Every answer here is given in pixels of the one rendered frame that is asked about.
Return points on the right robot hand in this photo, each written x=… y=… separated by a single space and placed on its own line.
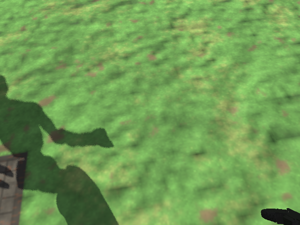
x=281 y=216

